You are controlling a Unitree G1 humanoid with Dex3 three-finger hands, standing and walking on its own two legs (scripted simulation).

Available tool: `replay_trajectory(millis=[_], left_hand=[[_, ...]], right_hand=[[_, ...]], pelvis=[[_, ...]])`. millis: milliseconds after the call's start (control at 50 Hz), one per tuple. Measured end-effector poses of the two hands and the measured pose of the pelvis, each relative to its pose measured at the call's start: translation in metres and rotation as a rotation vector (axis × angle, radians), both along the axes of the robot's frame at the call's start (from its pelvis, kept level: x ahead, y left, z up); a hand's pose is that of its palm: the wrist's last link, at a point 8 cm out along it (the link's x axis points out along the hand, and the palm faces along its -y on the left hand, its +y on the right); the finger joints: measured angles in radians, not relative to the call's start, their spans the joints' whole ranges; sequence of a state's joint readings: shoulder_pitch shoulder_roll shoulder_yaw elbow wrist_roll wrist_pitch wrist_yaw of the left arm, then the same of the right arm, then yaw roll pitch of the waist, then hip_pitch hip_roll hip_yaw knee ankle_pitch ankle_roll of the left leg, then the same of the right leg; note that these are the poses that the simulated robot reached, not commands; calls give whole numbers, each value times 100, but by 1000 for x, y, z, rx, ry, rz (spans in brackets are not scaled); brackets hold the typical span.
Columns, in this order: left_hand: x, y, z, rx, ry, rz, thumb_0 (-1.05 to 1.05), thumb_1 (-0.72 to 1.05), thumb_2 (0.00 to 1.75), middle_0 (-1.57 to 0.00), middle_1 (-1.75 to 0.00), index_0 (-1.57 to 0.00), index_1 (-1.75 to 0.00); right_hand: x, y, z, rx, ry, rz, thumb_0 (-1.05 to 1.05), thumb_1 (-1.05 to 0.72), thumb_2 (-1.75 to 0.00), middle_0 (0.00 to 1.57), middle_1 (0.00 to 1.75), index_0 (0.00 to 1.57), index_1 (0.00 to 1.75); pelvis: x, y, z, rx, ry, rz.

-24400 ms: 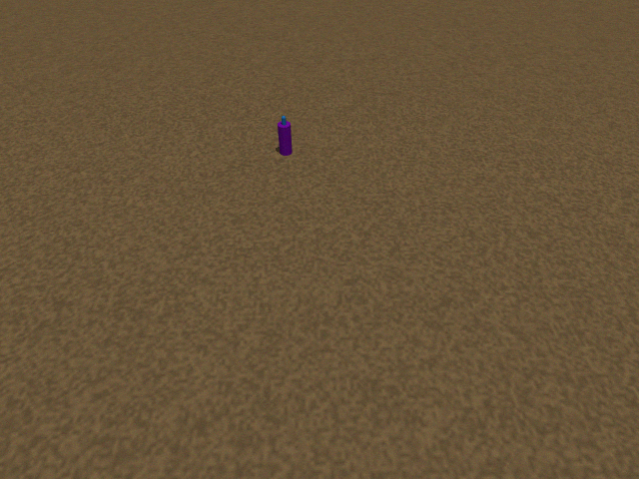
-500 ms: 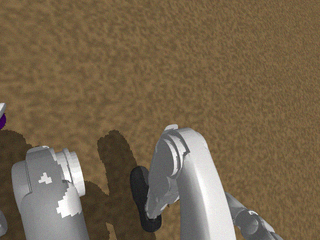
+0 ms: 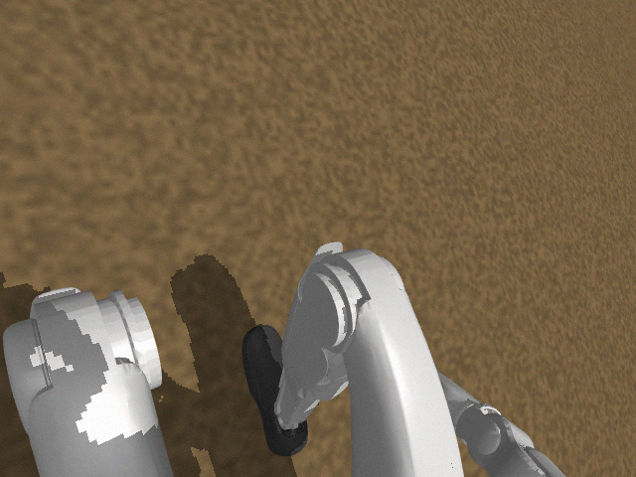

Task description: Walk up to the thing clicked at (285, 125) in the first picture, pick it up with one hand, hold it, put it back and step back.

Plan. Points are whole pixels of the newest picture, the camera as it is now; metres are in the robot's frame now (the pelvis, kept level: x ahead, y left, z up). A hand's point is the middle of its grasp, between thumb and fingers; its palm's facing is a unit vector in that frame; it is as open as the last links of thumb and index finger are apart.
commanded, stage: lower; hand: left
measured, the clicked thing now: out of the picture +0.43 +0.30 -0.16
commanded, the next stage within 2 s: loosen in 0.22 s
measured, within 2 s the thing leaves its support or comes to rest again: rests again in 0.22 s
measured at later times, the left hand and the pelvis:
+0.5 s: hand out of the picture +0.42 +0.29 -0.16, palm faces +0.40 -0.91 +0.02, open 9.4 cm; pelvis +0.00 +0.00 +0.00, yaw -1 degrees
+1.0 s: hand out of the picture +0.42 +0.29 -0.16, palm faces +0.40 -0.92 +0.02, open 16.3 cm; pelvis -0.01 +0.00 +0.00, yaw -1 degrees
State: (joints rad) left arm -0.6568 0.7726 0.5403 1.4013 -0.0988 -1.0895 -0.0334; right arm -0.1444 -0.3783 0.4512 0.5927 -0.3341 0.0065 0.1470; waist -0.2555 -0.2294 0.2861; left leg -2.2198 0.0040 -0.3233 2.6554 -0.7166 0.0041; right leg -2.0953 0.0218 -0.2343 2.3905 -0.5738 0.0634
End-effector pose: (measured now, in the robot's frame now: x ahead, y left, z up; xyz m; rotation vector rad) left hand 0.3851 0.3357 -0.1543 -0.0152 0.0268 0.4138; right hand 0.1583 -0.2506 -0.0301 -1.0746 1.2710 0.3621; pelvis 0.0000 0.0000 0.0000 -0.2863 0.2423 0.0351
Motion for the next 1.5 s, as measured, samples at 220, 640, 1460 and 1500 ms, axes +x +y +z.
replay_trajectory(millis=[220,640,1460,1500], left_hand=[[-4,-2,-7,-1,3,-9,1,-32,111,-79,-101,-76,-101],[-5,-3,-9,0,-21,-13,0,-30,68,-77,-76,-76,-76],[-43,80,95,95,73,-43,-1,-59,6,-6,-4,-5,-4],[-48,82,101,120,144,-55,-1,-58,7,-6,-4,-5,-5]], right_hand=[[2,5,3,-10,0,21,0,-91,-90,21,30,20,30],[0,9,7,-20,-3,39,0,-92,-90,21,30,20,30],[28,13,12,139,-183,-181,0,-89,-90,21,30,20,31],[30,16,11,166,-191,-224,0,-89,-90,21,30,20,31]], pelvis=[[-1,2,-1,-11,-14,-6],[-3,4,-1,-23,-31,-12],[-1,2,26,30,108,30],[-1,0,32,41,132,36]])
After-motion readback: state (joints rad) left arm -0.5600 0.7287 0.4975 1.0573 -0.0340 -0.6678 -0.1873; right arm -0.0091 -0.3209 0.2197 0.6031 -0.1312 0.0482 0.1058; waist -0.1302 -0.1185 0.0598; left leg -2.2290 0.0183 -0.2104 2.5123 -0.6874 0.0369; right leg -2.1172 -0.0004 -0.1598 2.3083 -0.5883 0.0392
